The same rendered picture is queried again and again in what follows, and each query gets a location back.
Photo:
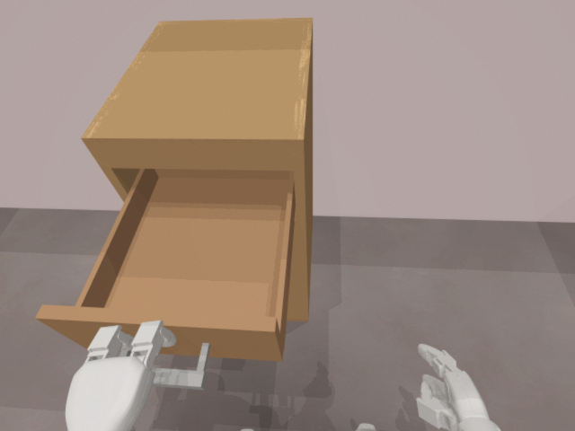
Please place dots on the robot left hand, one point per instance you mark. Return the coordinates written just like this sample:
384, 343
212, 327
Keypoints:
108, 393

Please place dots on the robot right hand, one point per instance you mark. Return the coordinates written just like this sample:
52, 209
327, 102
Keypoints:
455, 399

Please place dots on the robot right shin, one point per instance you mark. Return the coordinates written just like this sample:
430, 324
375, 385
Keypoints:
366, 426

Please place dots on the cabinet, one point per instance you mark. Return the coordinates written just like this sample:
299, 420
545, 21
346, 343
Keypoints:
218, 95

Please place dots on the drawer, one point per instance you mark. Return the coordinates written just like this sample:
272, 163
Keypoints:
207, 251

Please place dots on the handle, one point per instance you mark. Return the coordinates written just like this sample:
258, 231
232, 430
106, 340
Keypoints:
184, 379

